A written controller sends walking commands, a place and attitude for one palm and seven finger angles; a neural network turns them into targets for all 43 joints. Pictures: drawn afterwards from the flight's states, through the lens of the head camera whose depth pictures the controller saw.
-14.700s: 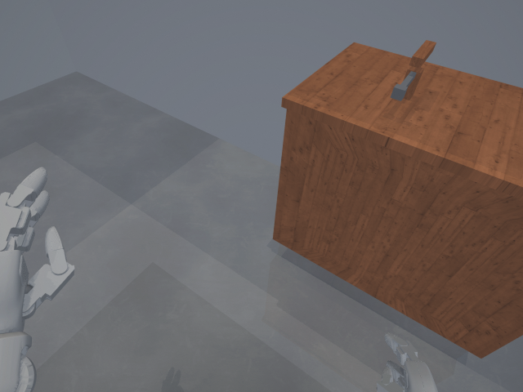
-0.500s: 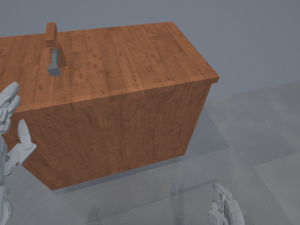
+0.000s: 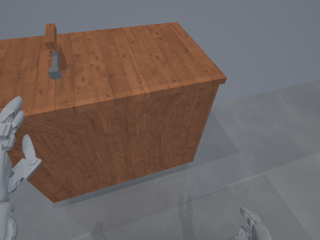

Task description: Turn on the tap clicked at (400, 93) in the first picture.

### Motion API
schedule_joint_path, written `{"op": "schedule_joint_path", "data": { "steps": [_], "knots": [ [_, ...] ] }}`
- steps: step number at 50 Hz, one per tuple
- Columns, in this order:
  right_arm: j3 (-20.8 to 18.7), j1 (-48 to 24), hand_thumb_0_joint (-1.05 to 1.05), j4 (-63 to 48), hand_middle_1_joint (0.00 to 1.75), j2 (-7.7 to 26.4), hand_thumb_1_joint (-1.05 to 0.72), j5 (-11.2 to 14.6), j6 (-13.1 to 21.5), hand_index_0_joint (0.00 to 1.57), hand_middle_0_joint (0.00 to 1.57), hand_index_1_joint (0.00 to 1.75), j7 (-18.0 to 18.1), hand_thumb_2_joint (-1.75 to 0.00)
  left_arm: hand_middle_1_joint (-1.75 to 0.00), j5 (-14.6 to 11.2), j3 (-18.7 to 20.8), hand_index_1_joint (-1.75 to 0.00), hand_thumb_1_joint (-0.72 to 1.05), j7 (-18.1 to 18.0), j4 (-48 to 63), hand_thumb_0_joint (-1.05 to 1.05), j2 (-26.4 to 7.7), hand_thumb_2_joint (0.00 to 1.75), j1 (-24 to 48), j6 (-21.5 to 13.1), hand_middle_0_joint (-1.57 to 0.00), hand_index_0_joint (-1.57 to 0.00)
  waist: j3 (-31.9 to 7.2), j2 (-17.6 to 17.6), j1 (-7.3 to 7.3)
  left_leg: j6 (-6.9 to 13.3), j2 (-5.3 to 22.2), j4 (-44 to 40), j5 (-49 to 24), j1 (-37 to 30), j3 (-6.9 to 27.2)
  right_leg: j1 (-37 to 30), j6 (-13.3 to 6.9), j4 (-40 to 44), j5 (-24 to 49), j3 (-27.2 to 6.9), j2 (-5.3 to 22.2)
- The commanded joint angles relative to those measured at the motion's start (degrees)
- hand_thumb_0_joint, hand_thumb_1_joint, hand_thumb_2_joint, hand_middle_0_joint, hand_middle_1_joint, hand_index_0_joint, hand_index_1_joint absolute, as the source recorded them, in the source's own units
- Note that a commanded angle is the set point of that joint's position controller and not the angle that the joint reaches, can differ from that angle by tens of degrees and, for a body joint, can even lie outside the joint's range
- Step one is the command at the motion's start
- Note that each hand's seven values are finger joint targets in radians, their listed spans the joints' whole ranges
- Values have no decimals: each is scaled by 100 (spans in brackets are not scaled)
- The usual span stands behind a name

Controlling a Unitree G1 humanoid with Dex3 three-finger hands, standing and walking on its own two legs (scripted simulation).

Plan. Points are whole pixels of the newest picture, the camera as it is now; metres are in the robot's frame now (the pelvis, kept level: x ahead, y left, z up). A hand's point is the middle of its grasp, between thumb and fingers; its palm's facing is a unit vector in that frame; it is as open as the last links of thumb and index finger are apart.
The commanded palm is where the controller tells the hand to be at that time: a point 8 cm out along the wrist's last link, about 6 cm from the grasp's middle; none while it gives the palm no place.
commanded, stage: come to a stop and stand still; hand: left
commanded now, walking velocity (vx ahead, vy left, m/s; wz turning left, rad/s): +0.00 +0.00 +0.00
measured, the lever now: (55, 73) +0.55 +0.37 +0.10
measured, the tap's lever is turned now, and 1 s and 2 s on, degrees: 0 0 0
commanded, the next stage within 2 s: look again from close up in 0.02 s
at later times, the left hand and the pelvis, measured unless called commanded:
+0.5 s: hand (25, 156) +0.23 +0.28 +0.14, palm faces +0.39 -0.84 -0.39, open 7.4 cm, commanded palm +0.18 +0.30 +0.18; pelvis +0.02 +0.02 +0.00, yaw +1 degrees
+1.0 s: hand (47, 117) +0.32 +0.27 +0.16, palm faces +0.41 -0.84 -0.36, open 7.4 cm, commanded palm +0.25 +0.30 +0.18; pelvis +0.09 +0.02 -0.02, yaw +0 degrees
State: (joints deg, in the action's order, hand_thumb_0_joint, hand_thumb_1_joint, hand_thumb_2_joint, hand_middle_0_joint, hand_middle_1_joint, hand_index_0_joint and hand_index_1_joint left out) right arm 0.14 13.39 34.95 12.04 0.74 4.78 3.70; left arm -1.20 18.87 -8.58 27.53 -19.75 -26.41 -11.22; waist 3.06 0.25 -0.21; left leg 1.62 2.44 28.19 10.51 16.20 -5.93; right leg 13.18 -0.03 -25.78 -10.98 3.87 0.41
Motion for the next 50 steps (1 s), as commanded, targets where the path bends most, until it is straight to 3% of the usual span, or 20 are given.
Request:
{"op": "schedule_joint_path", "data": {
  "steps": [1, 5, 6, 7, 8, 9, 10, 13, 15, 18, 20, 23, 25, 30, 34, 36, 39, 45, 48, 50],
  "knots": [
    [-174, -571, 0, -917, 30, 556, -90, -19, 312, 20, 20, 30, 34, -90, -30, -51, 630, -30, 90, -120, 1103, 0, -892, 90, 185, -346, -20, -20, -663, -297, -30, -112, 504, -789, 673, 124, 726, -382, -10, 376, -26, -520, 316],
    [-181, -591, 0, -904, 30, 586, -90, -29, 315, 20, 20, 30, 44, -90, -30, -53, 638, -30, 90, -111, 1213, 0, -923, 90, 344, -344, -20, -20, -700, -403, -25, -124, 484, -772, 697, 92, 696, -343, -13, 380, -107, -517, 311],
    [-359, -91, 0, -820, 30, 793, -90, -390, 618, 20, 20, 30, -3, -90, -30, 740, 4095, -30, 90, 3, 2325, 0, -5799, 90, 6190, -905, -20, -20, 120, 682, -314, -39, 379, 375, 388, 751, 372, 470, 110, 1170, 634, -1193, 717],
    [-92, -304, 0, -458, 30, 86, -90, -172, 571, 20, 20, 30, -18, -90, -30, 176, 1676, -30, 90, 274, -894, 0, -2184, 90, 2958, -626, -20, -20, -1023, 799, -72, -63, -247, 407, 204, -223, 532, 347, -494, 735, 423, -1153, 964],
    [-226, -406, 0, -878, 30, 368, -90, -44, 637, 20, 20, 30, -42, -90, -30, -38, 1314, -30, 90, 265, -440, 0, -1630, 90, 1552, -620, -20, -20, -670, 328, -314, -128, -54, 169, 95, -463, 419, 354, -302, 979, 268, -1365, 819],
    [-306, -304, 0, -937, 30, 583, -90, -26, 702, 20, 20, 30, -83, -90, -30, -111, 900, -30, 90, 302, -339, 0, -1232, 90, 1407, -602, -20, -20, -930, -63, -202, -119, -99, -166, 241, -567, 461, -10, -369, 786, -217, -1200, 791],
    [-322, -425, 0, -946, 30, 555, -90, 38, 787, 20, 20, 30, -136, -90, -30, -202, 486, -30, 90, 361, -231, 0, -726, 90, 1200, -661, -20, -20, -1082, -827, -199, -67, -11, -416, 155, -863, 489, 34, -351, 546, -371, -1098, 653],
    [-222, -564, 0, -1028, 30, 608, -90, 45, 791, 20, 20, 30, -293, -90, -30, -179, 275, -30, 90, 327, 677, 0, -764, 90, 554, -667, -20, -20, -871, -989, -267, 114, 472, -1194, 1244, -18, 1017, -341, -79, 50, -813, -559, 286],
    [-179, -607, 0, -1101, 30, 593, -90, 78, 797, 20, 20, 30, -297, -90, -30, -136, 473, -30, 90, 258, 799, 0, -970, 90, 443, -640, -20, -20, -594, -533, -276, 141, 558, -1540, 1967, 667, 1174, -661, -23, -145, -837, -350, 160],
    [-193, -543, 0, -1134, 30, 610, -90, 41, 775, 20, 20, 30, -224, -90, -30, -119, 901, -30, 90, 175, 776, 0, -1273, 90, 599, -624, -20, -20, -603, 376, -222, 108, 407, -1206, 1727, 491, 1057, -466, -21, 259, -839, -465, 181],
    [-197, -539, 0, -1127, 30, 643, -90, -7, 777, 20, 20, 30, -156, -90, -30, -123, 1231, -30, 90, 140, 1083, 0, -1617, 90, 1084, -658, -20, -20, -525, 33, -149, 27, 260, -1133, 1481, 182, 994, -138, -61, 493, -964, -577, 181],
    [-138, -568, 0, -1050, 30, 572, -90, -34, 821, 20, 20, 30, -112, -90, -30, -106, 941, -30, 90, 142, 1000, 0, -1288, 90, 1455, -690, -20, -20, -634, -632, -145, 16, 286, -1150, 1090, -47, 973, -280, -76, 336, -434, -511, 132],
    [-126, -577, 0, -1043, 30, 559, -90, -50, 886, 20, 20, 30, -113, -90, -30, -97, 781, -30, 90, 142, 1161, 0, -1172, 90, 1651, -679, -20, -20, -840, -794, -134, -28, 248, -984, 407, -424, 850, -378, -85, 327, 128, -491, 130],
    [-203, -541, 0, -980, 30, 659, -90, -86, 832, 20, 20, 30, -181, -90, -30, -70, 281, -30, 90, 169, 969, 0, -656, 90, 1210, -485, -20, -20, -1047, -718, -86, 47, 230, -666, 330, -746, 805, -239, -175, 125, 33, -341, 56],
    [-196, -554, 0, -1037, 30, 659, -90, -61, 592, 20, 20, 30, -174, -90, -30, -76, 511, -30, 90, 144, 830, 0, -802, 90, 879, -364, -20, -20, -862, -490, -63, 153, 306, -507, 366, -414, 967, -169, -219, -174, -18, -232, 25],
    [-177, -543, 0, -1087, 30, 638, -90, -59, 497, 20, 20, 30, -137, -90, -30, -112, 783, -30, 90, 112, 879, 0, -1016, 90, 798, -364, -20, -20, -902, -436, -41, 140, 306, -337, -159, -389, 978, -249, -253, -354, 291, -149, 49],
    [-179, -578, 0, -1167, 30, 600, -90, -21, 400, 20, 20, 30, -111, -90, -30, -178, 952, -30, 90, 109, 1006, 0, -1136, 90, 752, -378, -20, -20, -1001, -184, -41, 160, 206, 176, -653, -333, 709, -406, -343, -401, 793, -385, 180],
    [-176, -611, 0, -1194, 30, 611, -90, 23, 397, 20, 20, 30, -130, -90, -30, -227, 867, -30, 90, 97, 1361, 0, -1134, 90, 959, -438, -20, -20, -1083, -555, 28, 124, 125, 605, -1822, -768, 473, -228, -334, -964, 1791, -446, 232],
    [-216, -486, 0, -1136, 30, 658, -90, 16, 374, 20, 20, 30, -180, -90, -30, -207, 878, -30, 90, 70, 1296, 0, -1114, 90, 793, -432, -20, -20, -1198, -677, 46, 276, 356, 501, -2374, -1202, 843, 109, -187, -1344, 1360, -56, 41],
    [-226, -556, 0, -1168, 30, 646, -90, 22, 367, 20, 20, 30, -190, -90, -30, -209, 967, -30, 90, 63, 1256, 0, -1174, 90, 692, -426, -20, -20, -1159, -623, 16, 270, 408, 628, -2524, -1287, 742, 147, -199, -1086, 1095, -62, 30]
  ]
}}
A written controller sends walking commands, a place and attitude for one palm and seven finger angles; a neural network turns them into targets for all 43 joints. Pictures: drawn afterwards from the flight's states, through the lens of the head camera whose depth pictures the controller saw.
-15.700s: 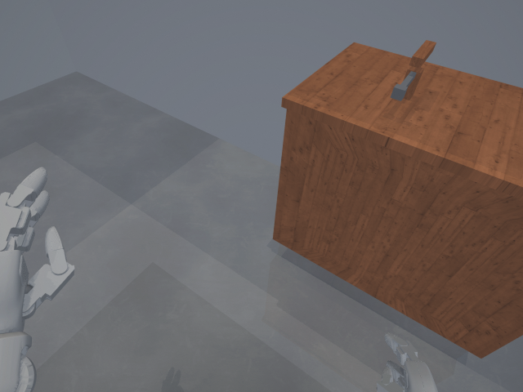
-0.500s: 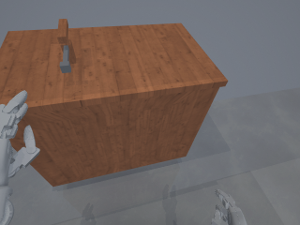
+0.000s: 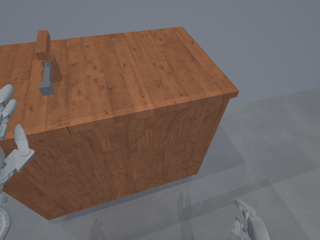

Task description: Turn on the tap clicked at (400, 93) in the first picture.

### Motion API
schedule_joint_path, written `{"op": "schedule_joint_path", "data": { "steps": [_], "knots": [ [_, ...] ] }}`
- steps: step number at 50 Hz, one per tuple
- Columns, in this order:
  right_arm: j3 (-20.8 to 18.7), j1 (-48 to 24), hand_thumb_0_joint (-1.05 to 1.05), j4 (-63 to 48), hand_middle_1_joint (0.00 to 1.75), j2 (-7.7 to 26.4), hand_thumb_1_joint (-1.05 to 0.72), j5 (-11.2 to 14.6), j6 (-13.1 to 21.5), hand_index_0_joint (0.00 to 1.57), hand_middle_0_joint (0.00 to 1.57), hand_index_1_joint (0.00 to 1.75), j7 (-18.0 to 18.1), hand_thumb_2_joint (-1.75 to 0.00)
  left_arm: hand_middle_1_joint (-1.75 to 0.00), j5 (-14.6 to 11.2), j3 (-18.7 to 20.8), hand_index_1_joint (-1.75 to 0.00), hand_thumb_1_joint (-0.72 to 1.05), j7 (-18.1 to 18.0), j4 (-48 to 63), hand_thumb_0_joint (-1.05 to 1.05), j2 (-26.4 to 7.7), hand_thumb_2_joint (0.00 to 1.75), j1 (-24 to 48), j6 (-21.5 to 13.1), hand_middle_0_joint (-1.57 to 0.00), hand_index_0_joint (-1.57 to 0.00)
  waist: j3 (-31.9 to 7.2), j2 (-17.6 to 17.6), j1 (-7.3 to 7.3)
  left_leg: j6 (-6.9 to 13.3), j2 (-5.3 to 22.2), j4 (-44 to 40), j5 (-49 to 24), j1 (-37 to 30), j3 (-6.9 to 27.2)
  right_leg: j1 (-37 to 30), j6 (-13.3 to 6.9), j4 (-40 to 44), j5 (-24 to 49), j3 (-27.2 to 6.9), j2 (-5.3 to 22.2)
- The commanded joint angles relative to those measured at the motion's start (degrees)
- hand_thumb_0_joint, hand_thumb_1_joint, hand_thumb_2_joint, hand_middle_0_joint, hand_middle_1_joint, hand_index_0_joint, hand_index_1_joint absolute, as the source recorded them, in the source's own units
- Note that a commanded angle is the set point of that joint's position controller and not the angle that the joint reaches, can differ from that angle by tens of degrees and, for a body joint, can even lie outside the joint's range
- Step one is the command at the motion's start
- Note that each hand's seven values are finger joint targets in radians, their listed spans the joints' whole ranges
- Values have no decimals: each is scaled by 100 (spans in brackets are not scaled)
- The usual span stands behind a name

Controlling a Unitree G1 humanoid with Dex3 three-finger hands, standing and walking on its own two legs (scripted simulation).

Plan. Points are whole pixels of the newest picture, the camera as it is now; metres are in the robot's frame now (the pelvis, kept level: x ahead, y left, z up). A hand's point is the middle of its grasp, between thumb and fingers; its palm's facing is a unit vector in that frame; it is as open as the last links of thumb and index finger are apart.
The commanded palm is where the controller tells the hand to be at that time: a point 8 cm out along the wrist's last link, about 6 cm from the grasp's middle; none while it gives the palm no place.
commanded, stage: shuffle to correct the standing spot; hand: left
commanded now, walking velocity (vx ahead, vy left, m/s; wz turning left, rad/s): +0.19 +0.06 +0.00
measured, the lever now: (46, 88) +0.46 +0.35 +0.11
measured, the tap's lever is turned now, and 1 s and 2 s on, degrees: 0 0 0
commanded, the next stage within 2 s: come to a stop and stand still in 1.06 s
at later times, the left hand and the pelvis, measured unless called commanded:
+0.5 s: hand (11, 128) +0.25 +0.28 +0.20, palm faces +0.39 -0.84 -0.36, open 7.4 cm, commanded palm +0.19 +0.32 +0.19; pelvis +0.03 +0.05 +0.01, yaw +0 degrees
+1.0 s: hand (13, 98) +0.32 +0.33 +0.20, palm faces +0.40 -0.84 -0.38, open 7.4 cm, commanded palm +0.25 +0.36 +0.19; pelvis +0.09 +0.08 +0.00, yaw +0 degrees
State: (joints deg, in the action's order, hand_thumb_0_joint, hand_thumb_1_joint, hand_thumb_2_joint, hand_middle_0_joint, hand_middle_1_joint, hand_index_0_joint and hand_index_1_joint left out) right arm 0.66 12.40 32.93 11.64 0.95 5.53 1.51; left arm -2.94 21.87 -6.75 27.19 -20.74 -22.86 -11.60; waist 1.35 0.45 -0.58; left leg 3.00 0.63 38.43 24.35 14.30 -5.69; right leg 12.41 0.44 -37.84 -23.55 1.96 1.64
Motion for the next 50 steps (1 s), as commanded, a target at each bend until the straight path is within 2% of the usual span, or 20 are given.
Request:
{"op": "schedule_joint_path", "data": {
  "steps": [1, 3, 6, 9, 12, 13, 14, 15, 16, 18, 22, 28, 30, 32, 37, 42, 43, 45, 46, 50],
  "knots": [
    [-286, -431, 0, -937, 30, 691, -90, -10, 257, 20, 20, 30, 14, -90, -30, -20, 647, -30, 90, -133, 1255, 0, -1031, 90, 253, -387, -20, -20, -1016, -451, 37, 81, 545, -215, -3871, -743, 669, -188, -303, 308, 2561, 103, -16],
    [-315, -467, 0, -957, 30, 664, -90, 16, 198, 20, 20, 30, -1, -90, -30, -22, 756, -30, 90, -161, 1118, 0, -1118, 90, 111, -414, -20, -20, -1041, 546, -78, -86, 140, 950, -3393, 557, 105, -1346, -695, 625, 3650, -800, 526],
    [-268, -637, 0, -880, 30, 581, -90, 41, 160, 20, 20, 30, -52, -90, -30, -8, 946, -30, 90, -280, 977, 0, -1265, 90, 148, -621, -20, -20, -443, 1107, -387, -154, -50, 2791, 845, 3436, 426, -2908, -1544, 1106, 4817, -2329, 1830],
    [-248, -671, 0, -823, 30, 529, -90, 8, 140, 20, 20, 30, -94, -90, -30, 56, 653, -30, 90, -240, 1402, 0, -1016, 90, 432, -712, -20, -20, -5, 571, -195, -76, 511, 1434, 323, 2374, 746, -1358, -1184, 1202, 3467, -1448, 1630],
    [-332, -493, 0, -650, 30, 536, -90, -3, 212, 20, 20, 30, -21, -90, -30, 50, 537, -30, 90, -165, 1697, 0, -1001, 90, 927, -654, -20, -20, -664, -389, 248, -220, -301, -483, -2187, -1203, -140, 522, -485, -142, 2216, 169, 469],
    [-456, -428, 0, -691, 30, 747, -90, -9, 223, 20, 20, 30, 24, -90, -30, 49, 563, -30, 90, -165, 1922, 0, -1020, 90, 1061, -638, -20, -20, -1060, -1566, 321, 95, 363, -903, -2005, -2109, 997, 1258, -228, -1758, 1197, 325, 81],
    [-505, -526, 0, -835, 30, 843, -90, -68, 230, 20, 20, 30, 9, -90, -30, 37, 506, -30, 90, -184, 2099, 0, -999, 90, 1253, -671, -20, -20, -1155, -2646, 242, 715, 1609, -1811, -1546, -1910, 3151, 1731, -79, -3259, -988, 42, -450],
    [-421, -686, 0, -952, 30, 658, -90, -60, 322, 20, 20, 30, 11, -90, -30, 33, 638, -30, 90, -197, 1773, 0, -1259, 90, 1174, -728, -20, -20, -870, -1995, 179, 1035, 1915, -2227, -501, -1199, 3806, 1779, -131, -3920, -1020, -477, -519],
    [-355, -582, 0, -787, 30, 608, -90, -102, 327, 20, 20, 30, 6, -90, -30, 41, 661, -30, 90, -152, 1262, 0, -1173, 90, 1015, -645, -20, -20, -639, -1118, 167, 1197, 1855, -2329, -70, -769, 3772, 1962, -132, -3946, -697, -516, -280],
    [-419, -633, 0, -751, 30, 617, -90, -56, 350, 20, 20, 30, -26, -90, -30, 57, 737, -30, 90, -93, 1546, 0, -1206, 90, 1143, -611, -20, -20, -348, -786, 160, 1263, 1761, -2394, 272, -222, 3357, 2064, -86, -3831, -445, -587, 65],
    [-343, -605, 0, -734, 30, 608, -90, -83, 423, 20, 20, 30, -62, -90, -30, 15, 768, -30, 90, -14, 1649, 0, -1028, 90, 173, -704, -20, -20, -454, -1085, -34, 881, 1247, -2570, 712, 760, 1927, 1134, -131, -2455, 218, -74, 95],
    [-230, -412, 0, -792, 30, 629, -90, -77, 306, 20, 20, 30, 77, -90, -30, 29, 759, -30, 90, -81, 856, 0, -906, 90, -179, -389, -20, -20, -655, -771, -28, 406, 1063, -2450, 1535, 1410, 1297, -802, -143, 428, 136, 727, -317],
    [-239, -459, 0, -803, 30, 616, -90, -96, 247, 20, 20, 30, 159, -90, -30, 103, 698, -30, 90, -99, 636, 0, -953, 90, 112, -283, -20, -20, -534, -179, -39, 84, 612, -1243, 1488, 1745, 820, -1110, -358, 1443, -471, 72, 6],
    [-242, -504, 0, -758, 30, 554, -90, -132, 158, 20, 20, 30, 154, -90, -30, 138, 539, -30, 90, -95, 592, 0, -1074, 90, 636, -203, -20, -20, 3, 1618, -108, -244, -69, 1981, 562, 2794, 306, -545, -1413, 3104, -2215, -3477, 2124],
    [-159, -554, 0, -507, 30, 604, -90, -95, 281, 20, 20, 30, 140, -90, -30, 243, 14, -30, 90, -203, 917, 0, -739, 90, 1238, -348, -20, -20, -124, 411, -20, -320, 456, 1732, -437, 2168, 511, -476, -1190, 2149, 1019, -1390, 1586],
    [-282, -573, 0, -610, 30, 492, -90, -148, 437, 20, 20, 30, 232, -90, -30, 167, 413, -30, 90, -310, 1745, 0, -1055, 90, 919, -443, -20, -20, -639, -78, -38, -284, -231, -881, -1397, -498, -409, 21, -646, 818, 1244, -43, 670],
    [-374, -435, 0, -654, 30, 598, -90, -113, 433, 20, 20, 30, 247, -90, -30, 117, 567, -30, 90, -317, 1942, 0, -1126, 90, 782, -494, -20, -20, -884, -651, 54, -140, 53, -1084, -1625, -1245, 72, 416, -432, -135, 1419, 106, 464],
    [-437, -507, 0, -854, 30, 709, -90, -79, 370, 20, 20, 30, 216, -90, -30, 65, 799, -30, 90, -329, 2036, 0, -1292, 90, 419, -594, -20, -20, -980, -2337, 100, 930, 2075, -1952, -2720, -2032, 3212, 2149, -62, -2773, -1196, 99, -333],
    [-424, -492, 0, -842, 30, 649, -90, -117, 327, 20, 20, 30, 158, -90, -30, 109, 865, -30, 90, -307, 1845, 0, -1375, 90, 492, -593, -20, -20, -719, -1327, 91, 1152, 2165, -2090, -2694, -1561, 3545, 2417, -119, -3265, -986, -256, -311],
    [-426, -535, 0, -722, 30, 625, -90, -68, 322, 20, 20, 30, 46, -90, -30, 28, 998, -30, 90, -163, 2058, 0, -1199, 90, -26, -526, -20, -20, -785, -1324, 36, 850, 1743, -1767, -2895, -1323, 1787, 2554, -44, -2781, 55, -172, 199]
  ]
}}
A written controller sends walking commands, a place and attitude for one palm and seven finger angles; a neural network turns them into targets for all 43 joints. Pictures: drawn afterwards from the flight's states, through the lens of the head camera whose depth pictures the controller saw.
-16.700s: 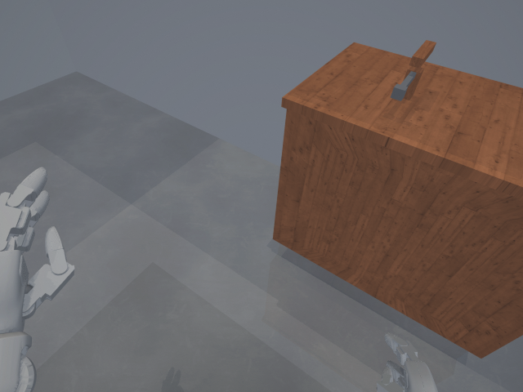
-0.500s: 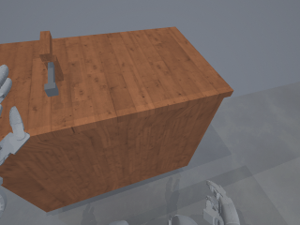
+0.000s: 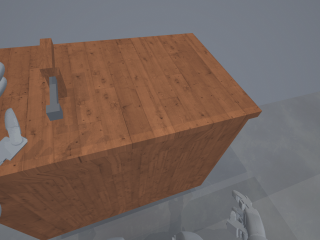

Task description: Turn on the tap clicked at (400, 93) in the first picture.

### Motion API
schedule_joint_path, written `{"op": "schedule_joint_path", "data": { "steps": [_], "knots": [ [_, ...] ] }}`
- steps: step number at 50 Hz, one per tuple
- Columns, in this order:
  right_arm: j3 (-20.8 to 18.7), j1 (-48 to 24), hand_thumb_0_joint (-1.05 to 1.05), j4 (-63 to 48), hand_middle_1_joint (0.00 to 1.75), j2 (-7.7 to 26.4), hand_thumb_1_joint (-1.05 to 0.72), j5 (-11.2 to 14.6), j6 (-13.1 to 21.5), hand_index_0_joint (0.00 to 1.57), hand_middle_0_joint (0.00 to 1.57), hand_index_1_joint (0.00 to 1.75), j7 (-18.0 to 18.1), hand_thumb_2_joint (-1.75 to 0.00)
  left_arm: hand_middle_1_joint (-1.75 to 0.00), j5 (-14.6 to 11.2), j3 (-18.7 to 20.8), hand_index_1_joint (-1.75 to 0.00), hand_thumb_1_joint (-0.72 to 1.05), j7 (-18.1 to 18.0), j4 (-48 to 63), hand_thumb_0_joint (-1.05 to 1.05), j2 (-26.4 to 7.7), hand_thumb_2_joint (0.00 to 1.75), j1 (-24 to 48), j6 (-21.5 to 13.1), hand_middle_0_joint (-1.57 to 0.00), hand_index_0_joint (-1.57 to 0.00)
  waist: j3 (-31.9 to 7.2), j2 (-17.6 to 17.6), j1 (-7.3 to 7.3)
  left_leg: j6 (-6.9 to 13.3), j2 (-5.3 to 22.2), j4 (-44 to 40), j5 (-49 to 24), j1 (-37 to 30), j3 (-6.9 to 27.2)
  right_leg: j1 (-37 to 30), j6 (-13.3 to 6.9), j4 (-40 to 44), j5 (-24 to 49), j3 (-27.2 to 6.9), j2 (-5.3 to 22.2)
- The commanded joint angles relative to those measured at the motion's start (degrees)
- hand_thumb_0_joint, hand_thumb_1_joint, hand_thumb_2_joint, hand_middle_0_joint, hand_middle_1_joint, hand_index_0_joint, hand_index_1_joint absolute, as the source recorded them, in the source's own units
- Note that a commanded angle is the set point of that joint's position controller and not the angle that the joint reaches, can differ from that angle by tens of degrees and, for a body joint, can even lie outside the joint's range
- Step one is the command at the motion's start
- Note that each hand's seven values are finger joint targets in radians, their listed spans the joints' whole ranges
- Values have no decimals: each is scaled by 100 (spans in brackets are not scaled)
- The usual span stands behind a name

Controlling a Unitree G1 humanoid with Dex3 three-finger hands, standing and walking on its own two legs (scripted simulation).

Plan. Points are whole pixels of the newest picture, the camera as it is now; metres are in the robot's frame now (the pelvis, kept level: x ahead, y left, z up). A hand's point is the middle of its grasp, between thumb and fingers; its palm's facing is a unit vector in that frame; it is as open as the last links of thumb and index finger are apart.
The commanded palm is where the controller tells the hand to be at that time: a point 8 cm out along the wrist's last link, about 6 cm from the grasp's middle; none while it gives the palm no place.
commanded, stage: shuffle to correct the standing spot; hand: left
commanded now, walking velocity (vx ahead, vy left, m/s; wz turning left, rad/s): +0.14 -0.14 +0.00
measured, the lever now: (54, 112) +0.36 +0.27 +0.11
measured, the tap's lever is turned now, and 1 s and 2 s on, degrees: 0 0 0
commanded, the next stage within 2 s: come to a stop and stand still in 0.06 s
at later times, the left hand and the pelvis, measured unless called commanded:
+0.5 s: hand (66, 128) +0.27 +0.19 +0.19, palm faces +0.37 -0.85 -0.38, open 7.4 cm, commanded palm +0.21 +0.24 +0.19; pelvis +0.05 -0.04 +0.01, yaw -1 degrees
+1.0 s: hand (39, 131) +0.28 +0.25 +0.15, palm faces +0.30 -0.86 -0.41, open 7.4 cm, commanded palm +0.22 +0.29 +0.19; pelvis +0.05 +0.01 +0.01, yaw -1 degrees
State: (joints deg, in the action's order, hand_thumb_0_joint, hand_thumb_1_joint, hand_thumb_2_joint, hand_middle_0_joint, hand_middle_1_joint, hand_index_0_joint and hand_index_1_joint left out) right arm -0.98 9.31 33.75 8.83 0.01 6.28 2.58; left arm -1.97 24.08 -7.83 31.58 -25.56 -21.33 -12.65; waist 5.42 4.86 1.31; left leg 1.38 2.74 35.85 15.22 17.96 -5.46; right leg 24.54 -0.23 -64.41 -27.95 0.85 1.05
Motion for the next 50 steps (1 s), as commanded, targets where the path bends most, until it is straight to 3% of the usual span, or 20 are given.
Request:
{"op": "schedule_joint_path", "data": {
  "steps": [1, 5, 8, 10, 12, 14, 16, 20, 24, 27, 29, 30, 31, 32, 33, 37, 40, 44, 45, 50],
  "knots": [
    [-264, -82, 0, -786, 30, 932, -90, 8, 247, 20, 20, 30, -117, -90, -30, -57, 632, -30, 90, -15, 1594, 0, -553, 90, -416, -398, -20, -20, -1240, -1778, -149, 839, 1346, -1499, -1957, -1340, 1396, 967, 21, 304, 748, 72, 234],
    [-141, -10, 0, -860, 30, 923, -90, 34, 290, 20, 20, 30, -124, -90, -30, -95, 351, -30, 90, 69, 1056, 0, -327, 90, -543, -210, -20, -20, -935, -1687, -101, 583, 1261, -1823, -1343, -587, 797, 12, 94, 1816, 1142, 534, 8],
    [-87, -19, 0, -833, 30, 929, -90, 20, 242, 20, 20, 30, -12, -90, -30, -48, 395, -30, 90, 19, 616, 0, -474, 90, -197, -82, -20, -20, -887, -1339, -128, 518, 1395, -1670, -747, -291, 835, -643, 109, 2817, 1257, 647, -92],
    [4, -177, 0, -844, 30, 868, -90, 45, 247, 20, 20, 30, 56, -90, -30, -45, 368, -30, 90, -36, 632, 0, -526, 90, 221, -10, -20, -20, -905, -1159, -138, 305, 1116, -1332, -139, -96, 523, -1322, 149, 3577, 1573, 753, -225],
    [23, -179, 0, -776, 30, 804, -90, 33, 266, 20, 20, 30, 61, -90, -30, 12, 281, -30, 90, -88, 513, 0, -535, 90, 481, 14, -20, -20, -994, -611, -129, 51, 649, -665, 508, 282, 295, -1925, 6, 4231, 1616, 73, 146],
    [105, -192, 0, -753, 30, 710, -90, -20, 284, 20, 20, 30, 23, -90, -30, 49, 212, -30, 90, -136, 720, 0, -628, 90, 756, 20, -20, -20, -1034, 143, -103, -206, -146, 386, 770, 461, 121, -1750, -541, 4780, 2485, -1438, 1233],
    [-40, -270, 0, -691, 30, 814, -90, 48, 325, 20, 20, 30, -24, -90, -30, 15, 135, -30, 90, -169, 865, 0, -568, 90, 647, 18, -20, -20, -1132, 626, -212, -215, -167, 1325, 1124, 537, 440, -1857, -753, 4950, 2521, -1932, 1707],
    [95, -527, 0, -675, 30, 716, -90, 11, 230, 20, 20, 30, 43, -90, -30, 15, 576, -30, 90, -335, 990, 0, -785, 90, -256, -98, -20, -20, -1256, -99, -296, -199, -48, 547, 960, 389, 585, -2004, -869, 4316, 3746, -1127, 1646],
    [42, -319, 0, -788, 30, 717, -90, -15, 91, 20, 20, 30, 75, -90, -30, -96, 598, -30, 90, -380, 1124, 0, -603, 90, -571, -155, -20, -20, -1326, -117, -216, -214, -295, -696, -296, -387, 324, -1716, -504, 4353, 2740, -721, 1200],
    [-76, -365, 0, -864, 30, 915, -90, 41, 79, 20, 20, 30, 114, -90, -30, -131, 461, -30, 90, -357, 1184, 0, -528, 90, -544, -142, -20, -20, -1205, -704, -245, -67, 237, -1154, -1078, -491, 845, -1528, -184, 4184, 1915, -527, 664],
    [-40, -375, 0, -848, 30, 950, -90, 45, 79, 20, 20, 30, 127, -90, -30, -118, 387, -30, 90, -309, 970, 0, -502, 90, -459, -88, -20, -20, -995, -1228, -224, -16, 333, -1434, -612, -163, 1040, -1498, -79, 4277, 1569, -501, 392],
    [1042, 963, 0, -1521, 30, 1133, -90, 371, 46, 20, 20, 30, 476, -90, -30, -121, 1236, -30, 90, -259, 2469, 0, -4637, 90, 4788, -1044, -20, -20, -524, -2340, 109, 56, 69, -1291, -129, 553, 870, -1350, 306, 4029, 598, -123, 181],
    [206, 537, 0, -1189, 30, 585, -90, 279, 314, 20, 20, 30, 288, -90, -30, 152, 1687, -30, 90, -171, -61, 0, -2160, 90, 2809, -629, -20, -20, -696, -1423, -181, 18, 484, -991, 425, 316, 832, -773, 31, 4003, 127, -74, 561],
    [237, 217, 0, -995, 30, 851, -90, 101, 328, 20, 20, 30, 17, -90, -30, 8, 874, -30, 90, -72, -376, 0, -1429, 90, 2369, -486, -20, -20, -440, -919, -135, -3, 216, -1043, 475, 385, 596, -1018, -33, 4212, 503, -141, 345],
    [58, 208, 0, -1002, 30, 1352, -90, 10, 363, 20, 20, 30, -53, -90, -30, 3, 1003, -30, 90, -86, -818, 0, -1928, 90, 2349, -507, -20, -20, -592, -778, -317, -29, 2, -776, 578, 208, 526, -891, -202, 4407, 789, -491, 414],
    [14, 461, 0, -1146, 30, 1261, -90, 87, 532, 20, 20, 30, -388, -90, -30, -216, -190, -30, 90, 145, -661, 0, -623, 90, 746, -624, -20, -20, -1105, -738, -407, 24, -67, -757, 575, -113, 607, -938, -313, 4268, 913, -515, 629],
    [42, 205, 0, -1160, 30, 1205, -90, 147, 656, 20, 20, 30, -540, -90, -30, -308, -246, -30, 90, 91, -125, 0, -456, 90, -95, -680, -20, -20, -997, -615, -463, 48, 77, -1179, 289, -238, 721, -1015, -203, 4120, 1173, -260, 447],
    [10, 84, 0, -1088, 30, 1222, -90, 14, 656, 20, 20, 30, -462, -90, -30, -223, 674, -30, 90, -47, 419, 0, -1265, 90, 325, -820, -20, -20, -921, -16, -380, -37, 116, -1365, 23, 294, 971, -1436, -92, 3913, 1690, -126, 379],
    [21, -41, 0, -1069, 30, 1294, -90, -14, 594, 20, 20, 30, -431, -90, -30, -202, 984, -30, 90, -84, 691, 0, -1695, 90, 726, -837, -20, -20, -987, -433, -334, -61, 138, -1478, 48, 278, 1087, -1464, -108, 3757, 1671, -146, 349],
    [35, 36, 0, -980, 30, 1146, -90, -31, 629, 20, 20, 30, -411, -90, -30, -232, 701, -30, 90, -29, 777, 0, -1419, 90, 971, -779, -20, -20, -1278, -1828, -299, -333, 239, -1482, -1244, -55, 1235, -1501, -132, 3356, 2066, 89, 319]
  ]
}}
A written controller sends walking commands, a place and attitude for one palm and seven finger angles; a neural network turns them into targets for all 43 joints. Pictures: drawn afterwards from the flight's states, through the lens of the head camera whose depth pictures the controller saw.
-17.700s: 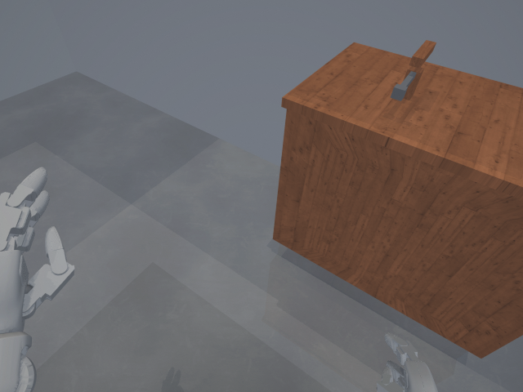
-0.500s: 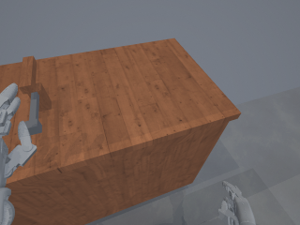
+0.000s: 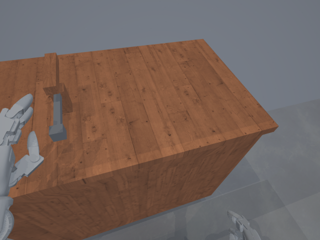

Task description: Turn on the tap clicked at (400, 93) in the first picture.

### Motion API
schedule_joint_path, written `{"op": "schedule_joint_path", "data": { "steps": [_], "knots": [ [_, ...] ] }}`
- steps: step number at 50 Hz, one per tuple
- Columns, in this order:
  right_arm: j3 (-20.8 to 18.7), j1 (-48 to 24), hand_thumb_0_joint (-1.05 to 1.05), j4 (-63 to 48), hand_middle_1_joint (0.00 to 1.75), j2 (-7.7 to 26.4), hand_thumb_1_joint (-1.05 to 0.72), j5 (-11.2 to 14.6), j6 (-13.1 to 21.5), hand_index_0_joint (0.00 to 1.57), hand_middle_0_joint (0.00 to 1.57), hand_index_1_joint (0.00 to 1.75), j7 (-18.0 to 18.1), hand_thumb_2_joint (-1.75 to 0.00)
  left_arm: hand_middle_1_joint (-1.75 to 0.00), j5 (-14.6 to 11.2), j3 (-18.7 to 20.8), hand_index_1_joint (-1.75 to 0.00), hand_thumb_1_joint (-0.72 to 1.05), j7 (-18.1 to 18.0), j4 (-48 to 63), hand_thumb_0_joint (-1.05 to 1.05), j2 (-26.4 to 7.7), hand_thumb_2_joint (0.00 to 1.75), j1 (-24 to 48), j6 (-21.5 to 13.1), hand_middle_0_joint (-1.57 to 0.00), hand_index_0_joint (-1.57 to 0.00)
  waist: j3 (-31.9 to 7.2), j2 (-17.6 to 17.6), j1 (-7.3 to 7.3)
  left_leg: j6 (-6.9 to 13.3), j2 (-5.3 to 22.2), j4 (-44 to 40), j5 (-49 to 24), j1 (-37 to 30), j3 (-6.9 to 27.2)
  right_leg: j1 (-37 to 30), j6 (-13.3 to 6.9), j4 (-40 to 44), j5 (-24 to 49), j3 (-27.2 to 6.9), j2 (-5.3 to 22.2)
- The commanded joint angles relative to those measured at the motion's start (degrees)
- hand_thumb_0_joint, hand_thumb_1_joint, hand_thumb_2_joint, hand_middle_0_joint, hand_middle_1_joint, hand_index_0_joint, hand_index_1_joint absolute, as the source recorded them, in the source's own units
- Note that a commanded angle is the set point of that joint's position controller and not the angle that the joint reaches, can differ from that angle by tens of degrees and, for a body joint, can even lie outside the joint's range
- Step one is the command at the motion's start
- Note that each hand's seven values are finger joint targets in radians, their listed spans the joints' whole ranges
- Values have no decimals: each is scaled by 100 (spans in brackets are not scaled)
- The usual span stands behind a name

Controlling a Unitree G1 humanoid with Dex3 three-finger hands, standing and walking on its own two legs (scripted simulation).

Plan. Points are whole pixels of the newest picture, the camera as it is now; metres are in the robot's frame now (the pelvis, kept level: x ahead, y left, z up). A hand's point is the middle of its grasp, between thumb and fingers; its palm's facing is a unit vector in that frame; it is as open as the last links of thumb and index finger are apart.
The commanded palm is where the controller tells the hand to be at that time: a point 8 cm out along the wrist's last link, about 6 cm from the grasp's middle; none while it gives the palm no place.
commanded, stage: come to a stop and stand still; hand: left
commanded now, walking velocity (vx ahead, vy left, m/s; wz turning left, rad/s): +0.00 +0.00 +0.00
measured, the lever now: (58, 132) +0.31 +0.26 +0.10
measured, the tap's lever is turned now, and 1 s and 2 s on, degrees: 0 0 0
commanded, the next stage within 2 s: look again from close up in 0.24 s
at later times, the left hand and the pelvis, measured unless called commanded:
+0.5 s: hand (30, 155) +0.22 +0.25 +0.16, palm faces +0.40 -0.85 -0.33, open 7.4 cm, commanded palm +0.16 +0.28 +0.18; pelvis +0.00 +0.00 +0.00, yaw +1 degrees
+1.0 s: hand (50, 162) +0.20 +0.21 +0.18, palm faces +0.36 -0.86 -0.36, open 7.4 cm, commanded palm +0.15 +0.25 +0.18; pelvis -0.02 -0.03 +0.01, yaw -1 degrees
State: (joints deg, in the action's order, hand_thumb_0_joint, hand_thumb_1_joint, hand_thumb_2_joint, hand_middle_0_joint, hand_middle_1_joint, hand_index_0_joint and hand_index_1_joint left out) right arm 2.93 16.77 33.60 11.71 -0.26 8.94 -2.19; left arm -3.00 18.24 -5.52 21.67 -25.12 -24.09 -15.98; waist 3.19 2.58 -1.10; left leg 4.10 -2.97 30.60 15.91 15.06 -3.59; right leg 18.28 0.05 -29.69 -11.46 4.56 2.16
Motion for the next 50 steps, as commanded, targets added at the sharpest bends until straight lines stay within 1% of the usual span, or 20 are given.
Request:
{"op": "schedule_joint_path", "data": {
  "steps": [1, 3, 6, 9, 11, 12, 14, 15, 16, 19, 20, 21, 25, 26, 29, 34, 42, 45, 46, 50],
  "knots": [
    [-382, -571, 0, -936, 30, 848, -90, -19, 376, 20, 20, 30, 48, -90, -30, -126, 1172, -30, 90, -233, 1785, 0, -1329, 90, 1134, -458, -20, -20, -1203, -1555, -70, -654, 852, -824, -2021, -3, 1059, -806, -157, -129, 313, -213, 214],
    [-415, -521, 0, -905, 30, 843, -90, -1, 414, 20, 20, 30, -15, -90, -30, -147, 1006, -30, 90, -187, 1851, 0, -1135, 90, 838, -432, -20, -20, -1377, -1255, -86, -671, 884, -615, -2980, -365, 1020, -748, -138, -62, 260, -191, 216],
    [-500, -470, 0, -894, 30, 877, -90, 44, 393, 20, 20, 30, -82, -90, -30, -165, 792, -30, 90, -133, 1675, 0, -718, 90, 251, -337, -20, -20, -1361, -865, -87, -740, 973, -632, -3628, -656, 1011, -601, -103, -82, 110, -136, 176],
    [-544, -623, 0, -907, 30, 905, -90, 94, 278, 20, 20, 30, -65, -90, -30, -182, 828, -30, 90, -127, 1313, 0, -646, 90, 171, -227, -20, -20, -928, -431, -75, -760, 957, -816, -2570, -161, 983, -740, -91, 108, 337, -189, 211],
    [-537, -655, 0, -889, 30, 875, -90, 112, 185, 20, 20, 30, -11, -90, -30, -199, 822, -30, 90, -135, 1094, 0, -544, 90, 218, -169, -20, -20, -833, -344, -43, -776, 935, -968, -2056, -124, 951, -740, -89, 153, 439, -196, 203],
    [-543, -714, 0, -926, 30, 882, -90, 133, 161, 20, 20, 30, 23, -90, -30, -211, 907, -30, 90, -147, 1098, 0, -694, 90, 383, -154, -20, -20, -768, -295, -44, -764, 905, -1007, -1778, -32, 967, -793, -87, 204, 483, -241, 233],
    [-508, -836, 0, -964, 30, 837, -90, 144, 120, 20, 20, 30, 86, -90, -30, -211, 856, -30, 90, -140, 1100, 0, -644, 90, 587, -131, -20, -20, -700, -290, -23, -678, 864, -1122, -1010, 104, 940, -869, -90, 321, 451, -341, 271],
    [-474, -1001, 0, -987, 30, 829, -90, 149, 97, 20, 20, 30, 109, -90, -30, -189, 961, -30, 90, -160, 1289, 0, -808, 90, 751, -106, -20, -20, -787, -574, -30, -650, 840, -1187, -912, 31, 928, -906, -98, 265, 473, -385, 238],
    [-458, -917, 0, -1000, 30, 775, -90, 127, 74, 20, 20, 30, 134, -90, -30, -189, 814, -30, 90, -144, 1245, 0, -625, 90, 759, -106, -20, -20, -774, -536, -36, -611, 855, -1195, -742, 117, 938, -974, -95, 344, 456, -333, 260],
    [-440, -995, 0, -1074, 30, 777, -90, 136, 130, 20, 20, 30, 153, -90, -30, -176, 747, -30, 90, -156, 1701, 0, -699, 90, 892, -80, -20, -20, -976, -714, -44, -550, 760, -1058, -851, -5, 908, -1158, -132, 426, 692, -443, 319],
    [-416, -1122, 0, -1086, 30, 782, -90, 159, 135, 20, 20, 30, 153, -90, -30, -171, 788, -30, 90, -173, 1896, 0, -773, 90, 939, -56, -20, -20, -1045, -951, -41, -571, 754, -1069, -1022, -133, 927, -1146, -140, 374, 732, -455, 283],
    [-414, -1026, 0, -1071, 30, 766, -90, 123, 132, 20, 20, 30, 159, -90, -30, -156, 693, -30, 90, -171, 1902, 0, -629, 90, 841, -64, -20, -20, -1090, -939, -51, -569, 780, -1021, -1184, -110, 920, -1209, -142, 406, 796, -380, 285],
    [-420, -1113, 0, -1083, 30, 771, -90, 160, 144, 20, 20, 30, 167, -90, -30, -210, 881, -30, 90, -231, 1804, 0, -726, 90, 390, 58, -20, -20, -1106, -738, -50, -563, 731, -931, -1368, -196, 917, -1273, -151, 525, 972, -472, 329],
    [-412, -1030, 0, -1056, 30, 761, -90, 128, 99, 20, 20, 30, 181, -90, -30, -229, 795, -30, 90, -221, 1642, 0, -557, 90, 306, 57, -20, -20, -1019, -535, -38, -549, 751, -982, -1203, -66, 928, -1295, -142, 603, 900, -421, 338],
    [-450, -1013, 0, -1041, 30, 767, -90, 150, 72, 20, 20, 30, 223, -90, -30, -256, 868, -30, 90, -217, 1438, 0, -556, 90, 201, 91, -20, -20, -876, -403, -10, -485, 739, -1025, -882, -1, 916, -1246, -143, 743, 777, -506, 382],
    [-450, -1037, 0, -1038, 30, 778, -90, 165, 34, 20, 20, 30, 289, -90, -30, -237, 723, -30, 90, -191, 1348, 0, -439, 90, 212, 145, -20, -20, -809, -342, 15, -404, 763, -1092, -691, -36, 898, -1222, -112, 882, 631, -528, 384],
    [-406, -1079, 0, -1147, 30, 731, -90, 153, 71, 20, 20, 30, 346, -90, -30, -177, 687, -30, 90, -211, 1929, 0, -492, 90, 523, 133, -20, -20, -770, -791, -55, -467, 1040, -1204, -1432, 12, 952, -1188, -3, 689, 825, -427, 149],
    [-398, -1138, 0, -1159, 30, 681, -90, 121, 32, 20, 20, 30, 316, -90, -30, -182, 862, -30, 90, -209, 2023, 0, -583, 90, 317, 138, -20, -20, -964, -801, -83, -477, 1100, -1107, -1791, -72, 934, -1219, -2, 624, 955, -443, 112],
    [-393, -1060, 0, -1162, 30, 692, -90, 79, -19, 20, 20, 30, 302, -90, -30, -197, 749, -30, 90, -173, 1928, 0, -425, 90, 255, 117, -20, -20, -965, -674, -79, -450, 1138, -1144, -1703, 39, 920, -1243, 9, 634, 873, -418, 91],
    [-444, -1114, 0, -1215, 30, 646, -90, 39, -78, 20, 20, 30, 284, -90, -30, -184, 933, -30, 90, -107, 2003, 0, -505, 90, -98, 68, -20, -20, -929, -748, -95, -392, 1266, -1044, -1716, 227, 873, -1133, -9, 474, 934, -464, 55]
  ]
}}
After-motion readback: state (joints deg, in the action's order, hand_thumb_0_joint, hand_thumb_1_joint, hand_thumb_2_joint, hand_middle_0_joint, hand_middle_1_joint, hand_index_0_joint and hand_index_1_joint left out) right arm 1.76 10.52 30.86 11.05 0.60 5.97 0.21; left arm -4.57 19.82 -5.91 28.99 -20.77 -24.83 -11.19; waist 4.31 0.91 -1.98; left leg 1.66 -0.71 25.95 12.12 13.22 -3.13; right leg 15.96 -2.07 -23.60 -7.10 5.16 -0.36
